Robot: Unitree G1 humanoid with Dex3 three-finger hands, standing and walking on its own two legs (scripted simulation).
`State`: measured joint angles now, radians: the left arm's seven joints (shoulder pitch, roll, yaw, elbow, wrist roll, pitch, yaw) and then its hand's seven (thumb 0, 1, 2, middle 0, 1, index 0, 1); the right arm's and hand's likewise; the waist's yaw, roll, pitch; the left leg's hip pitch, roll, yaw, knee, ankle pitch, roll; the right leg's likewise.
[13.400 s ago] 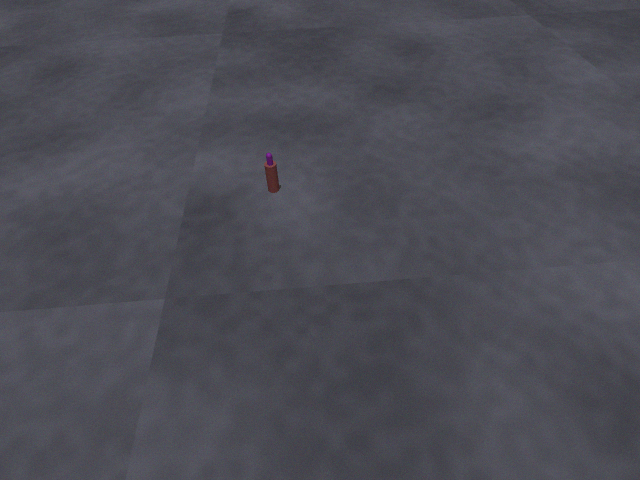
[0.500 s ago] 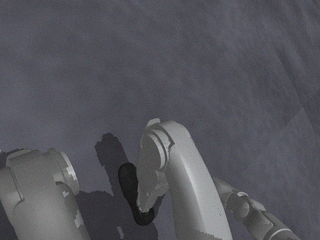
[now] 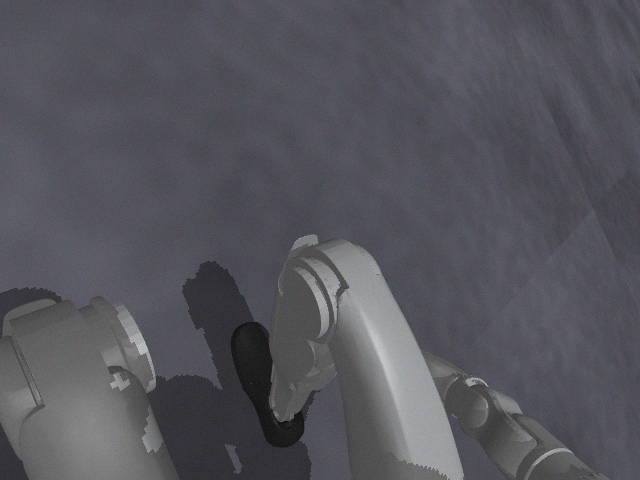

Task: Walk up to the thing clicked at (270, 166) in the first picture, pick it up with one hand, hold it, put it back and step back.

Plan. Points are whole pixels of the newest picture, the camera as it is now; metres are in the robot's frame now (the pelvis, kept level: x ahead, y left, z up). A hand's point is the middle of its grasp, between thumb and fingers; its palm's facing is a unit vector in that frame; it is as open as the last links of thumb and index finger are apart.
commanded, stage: close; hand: left
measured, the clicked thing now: out of the picture +0.44 +0.30 -0.18
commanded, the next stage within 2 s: settle in 0.26 s
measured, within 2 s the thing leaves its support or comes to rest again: leaves its support in 0.70 s
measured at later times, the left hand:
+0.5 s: hand out of the picture +0.44 +0.29 -0.17, palm faces +0.33 -0.94 -0.01, open 7.4 cm
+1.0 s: hand out of the picture +0.42 +0.31 -0.09, palm faces +0.30 -0.95 -0.05, open 7.4 cm
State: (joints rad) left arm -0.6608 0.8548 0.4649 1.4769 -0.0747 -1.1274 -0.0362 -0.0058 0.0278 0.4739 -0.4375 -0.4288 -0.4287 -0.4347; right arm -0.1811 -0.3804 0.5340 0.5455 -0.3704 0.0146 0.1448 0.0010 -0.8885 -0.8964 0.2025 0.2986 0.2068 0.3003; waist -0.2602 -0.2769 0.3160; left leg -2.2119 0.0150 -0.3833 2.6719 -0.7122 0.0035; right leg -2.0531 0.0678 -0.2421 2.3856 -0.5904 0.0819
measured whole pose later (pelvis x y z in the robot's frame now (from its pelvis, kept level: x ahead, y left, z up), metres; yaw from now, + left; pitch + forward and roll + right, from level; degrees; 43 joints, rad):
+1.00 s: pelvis +0.00 -0.01 +0.02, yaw +3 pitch +18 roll -16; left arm -0.60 0.72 0.42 1.08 -0.09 -0.84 -0.11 0.00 -0.05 1.06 -0.84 -1.02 -0.88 -1.02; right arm -0.06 -0.36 0.35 0.57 -0.26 0.05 0.13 0.00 -0.90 -0.90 0.20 0.30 0.21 0.30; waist -0.20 -0.16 0.17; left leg -2.23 0.01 -0.31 2.57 -0.69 0.00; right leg -2.08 0.03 -0.20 2.35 -0.61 0.06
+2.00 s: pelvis +0.02 -0.03 +0.08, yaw +11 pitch +31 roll -6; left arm -0.59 0.44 0.43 0.84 -0.13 -0.55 -0.25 0.00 -0.07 1.07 -0.87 -0.99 -0.90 -0.99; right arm 0.09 -0.30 0.05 0.67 -0.08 0.02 0.05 0.01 -0.90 -0.90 0.20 0.30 0.20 0.30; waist -0.12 -0.01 -0.10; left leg -2.17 0.02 -0.12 2.31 -0.69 -0.02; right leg -2.12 -0.02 -0.06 2.24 -0.66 0.02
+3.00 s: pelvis +0.03 -0.02 +0.17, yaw +13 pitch +32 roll -4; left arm -0.44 0.35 0.34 0.57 -0.17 -0.39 -0.22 0.00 -0.07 1.07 -0.87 -0.99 -0.90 -0.99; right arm 0.14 -0.27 0.01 0.63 0.00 -0.02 0.00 0.01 -0.91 -0.90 0.20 0.30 0.21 0.30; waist -0.07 0.03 -0.18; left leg -1.92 0.03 -0.08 2.02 -0.67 -0.01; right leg -1.88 -0.03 -0.04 1.97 -0.65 0.02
